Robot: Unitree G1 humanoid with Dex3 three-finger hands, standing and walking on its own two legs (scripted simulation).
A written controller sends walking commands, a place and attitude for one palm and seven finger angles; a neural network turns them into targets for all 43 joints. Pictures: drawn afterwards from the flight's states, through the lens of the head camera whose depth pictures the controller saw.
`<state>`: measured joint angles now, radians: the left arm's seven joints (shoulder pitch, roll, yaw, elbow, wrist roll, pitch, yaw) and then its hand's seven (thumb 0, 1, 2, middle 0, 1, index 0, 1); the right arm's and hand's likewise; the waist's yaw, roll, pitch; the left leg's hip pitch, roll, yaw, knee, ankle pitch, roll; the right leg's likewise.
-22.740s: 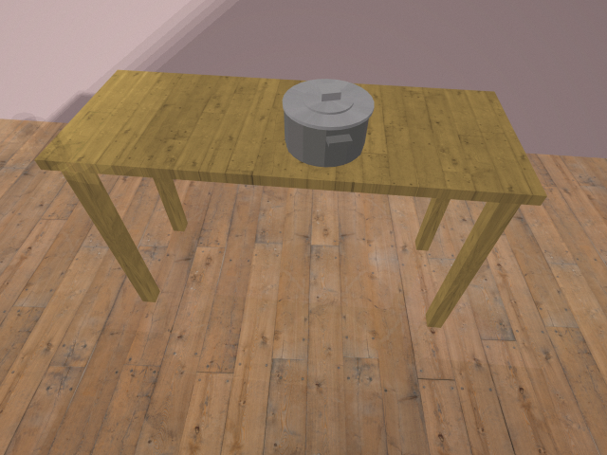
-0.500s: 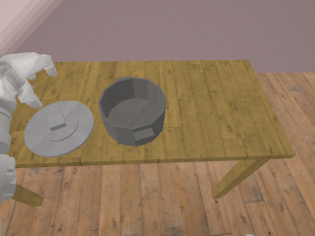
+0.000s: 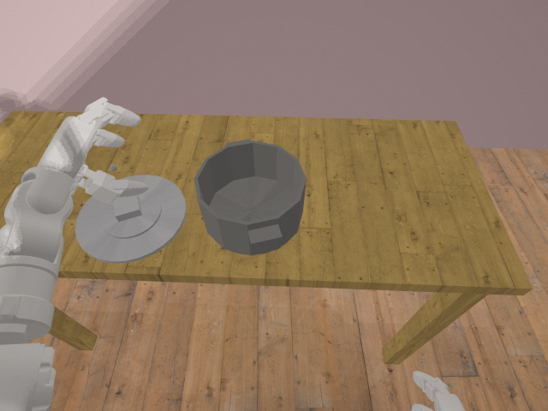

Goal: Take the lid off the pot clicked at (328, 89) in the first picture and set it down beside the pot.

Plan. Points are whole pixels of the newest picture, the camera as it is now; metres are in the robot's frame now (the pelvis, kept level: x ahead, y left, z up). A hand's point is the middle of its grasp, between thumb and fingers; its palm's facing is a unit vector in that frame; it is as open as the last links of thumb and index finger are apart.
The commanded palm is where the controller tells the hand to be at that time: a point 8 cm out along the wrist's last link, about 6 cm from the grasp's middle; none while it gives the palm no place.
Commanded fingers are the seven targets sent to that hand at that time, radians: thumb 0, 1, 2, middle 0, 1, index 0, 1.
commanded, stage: draw the hand back to the body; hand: left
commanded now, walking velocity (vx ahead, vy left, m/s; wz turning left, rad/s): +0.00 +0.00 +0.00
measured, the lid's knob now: (127, 207) +0.46 +0.32 -0.04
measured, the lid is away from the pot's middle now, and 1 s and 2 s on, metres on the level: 0.24 0.24 0.24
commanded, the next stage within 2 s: step back with the hand held close in 1.66 s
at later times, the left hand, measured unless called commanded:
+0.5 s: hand (107, 180) +0.35 +0.23 +0.17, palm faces +0.41 -0.86 -0.29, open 9.4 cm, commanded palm +0.29 +0.27 +0.18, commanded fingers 0.00 0.60 0.78 -0.24 -0.52 -0.24 -0.52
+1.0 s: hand (95, 242) +0.26 +0.22 +0.16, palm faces +0.43 -0.86 -0.28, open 7.5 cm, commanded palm +0.21 +0.25 +0.18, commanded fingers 0.00 0.90 0.90 -0.20 -0.30 -0.20 -0.30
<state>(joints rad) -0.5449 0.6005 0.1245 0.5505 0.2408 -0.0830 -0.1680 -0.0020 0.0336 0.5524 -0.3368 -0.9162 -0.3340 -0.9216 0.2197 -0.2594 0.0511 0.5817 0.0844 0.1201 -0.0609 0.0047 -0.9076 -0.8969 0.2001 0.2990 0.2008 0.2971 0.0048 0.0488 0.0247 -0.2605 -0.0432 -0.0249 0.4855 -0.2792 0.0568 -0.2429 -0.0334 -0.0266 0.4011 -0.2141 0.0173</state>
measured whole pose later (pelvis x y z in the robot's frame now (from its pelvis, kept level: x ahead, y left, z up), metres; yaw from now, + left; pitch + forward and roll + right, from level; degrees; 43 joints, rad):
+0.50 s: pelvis +0.02 -0.04 +0.00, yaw +0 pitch -1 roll -1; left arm -0.14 0.41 0.33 0.13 -0.07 -0.05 0.09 0.00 0.38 0.70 -0.28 -0.66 -0.27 -0.67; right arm 0.22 -0.27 0.02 0.68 0.05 -0.04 -0.06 0.01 -0.91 -0.90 0.20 0.30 0.20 0.30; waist 0.00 0.06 0.02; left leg -0.13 0.00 -0.03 0.44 -0.30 0.01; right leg -0.13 0.01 -0.03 0.39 -0.25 0.00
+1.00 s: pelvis +0.00 -0.04 +0.00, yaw +0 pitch -4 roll -1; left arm 0.13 0.34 0.32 -0.12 -0.10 -0.07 0.09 0.01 0.85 0.88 -0.22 -0.32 -0.21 -0.33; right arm 0.16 -0.24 0.04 0.65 0.03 -0.07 -0.07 0.01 -0.90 -0.90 0.20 0.30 0.20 0.30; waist 0.03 0.07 0.03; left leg -0.09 0.01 -0.04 0.43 -0.27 0.00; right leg -0.10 0.02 -0.04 0.40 -0.23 -0.02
